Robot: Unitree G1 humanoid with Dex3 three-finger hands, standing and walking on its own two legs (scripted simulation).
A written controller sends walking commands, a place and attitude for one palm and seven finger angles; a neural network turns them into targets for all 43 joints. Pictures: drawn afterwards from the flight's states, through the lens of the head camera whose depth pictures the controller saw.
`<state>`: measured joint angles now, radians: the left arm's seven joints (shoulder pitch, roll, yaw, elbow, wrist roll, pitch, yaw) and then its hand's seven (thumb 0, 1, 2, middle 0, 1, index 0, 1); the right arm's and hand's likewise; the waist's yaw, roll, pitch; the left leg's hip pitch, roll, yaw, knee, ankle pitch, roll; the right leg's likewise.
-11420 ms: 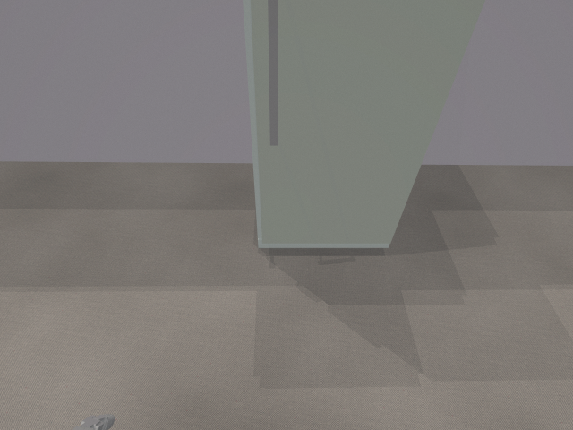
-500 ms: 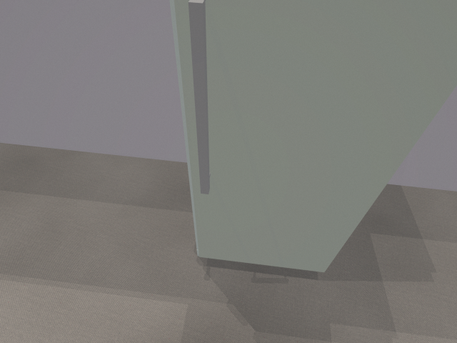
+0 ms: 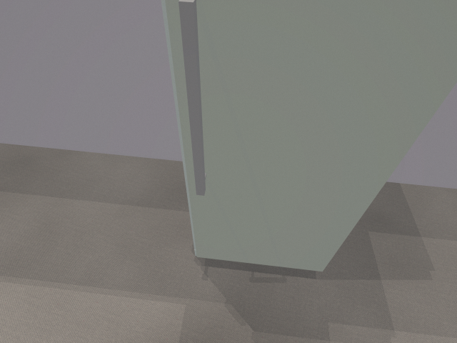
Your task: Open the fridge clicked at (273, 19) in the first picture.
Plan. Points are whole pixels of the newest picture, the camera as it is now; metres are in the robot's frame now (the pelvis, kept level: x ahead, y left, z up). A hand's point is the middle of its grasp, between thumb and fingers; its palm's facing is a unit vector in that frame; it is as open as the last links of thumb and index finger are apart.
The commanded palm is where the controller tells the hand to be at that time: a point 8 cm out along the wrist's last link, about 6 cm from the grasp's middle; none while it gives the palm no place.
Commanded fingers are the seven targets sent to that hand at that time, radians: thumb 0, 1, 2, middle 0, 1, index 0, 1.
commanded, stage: look again from close up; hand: left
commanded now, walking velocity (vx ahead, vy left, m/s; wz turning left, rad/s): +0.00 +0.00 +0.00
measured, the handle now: (198, 117) +0.54 +0.10 +0.10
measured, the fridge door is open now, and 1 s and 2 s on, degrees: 0 0 0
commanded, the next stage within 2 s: raise the hand to about handle height in 0.24 s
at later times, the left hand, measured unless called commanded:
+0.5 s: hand (115, 336) +0.15 +0.20 -0.07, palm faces +0.25 -0.94 -0.23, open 7.3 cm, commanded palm +0.12 +0.21 -0.05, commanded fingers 0.00 0.69 0.81 -0.22 -0.44 -0.22 -0.44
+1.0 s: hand (118, 294) +0.18 +0.18 +0.05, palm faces +0.02 -0.99 -0.12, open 10.1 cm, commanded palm +0.16 +0.24 +0.04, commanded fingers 0.00 0.11 0.56 -0.26 -0.81 -0.26 -0.81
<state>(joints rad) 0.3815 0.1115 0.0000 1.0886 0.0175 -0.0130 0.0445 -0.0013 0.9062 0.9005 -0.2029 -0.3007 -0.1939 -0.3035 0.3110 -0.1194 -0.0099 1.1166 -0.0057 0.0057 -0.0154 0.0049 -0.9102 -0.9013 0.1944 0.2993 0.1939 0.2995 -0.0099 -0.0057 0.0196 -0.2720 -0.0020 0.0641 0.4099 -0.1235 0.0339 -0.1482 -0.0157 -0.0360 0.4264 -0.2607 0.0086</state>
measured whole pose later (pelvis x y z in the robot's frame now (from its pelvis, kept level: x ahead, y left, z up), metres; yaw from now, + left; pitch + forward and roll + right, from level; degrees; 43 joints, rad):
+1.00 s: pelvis +0.00 -0.03 -0.05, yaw +4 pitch +6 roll -3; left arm 0.42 0.27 0.20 -0.10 -0.34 -0.48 -0.39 0.01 0.33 0.66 -0.24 -0.67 -0.23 -0.67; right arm 0.16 -0.25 0.01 0.58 0.05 -0.23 -0.06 0.01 -0.90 -0.90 0.20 0.30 0.20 0.30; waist 0.05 0.06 -0.06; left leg -0.68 0.04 -0.06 0.94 -0.36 -0.01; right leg -0.48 0.02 -0.15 0.89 -0.51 -0.04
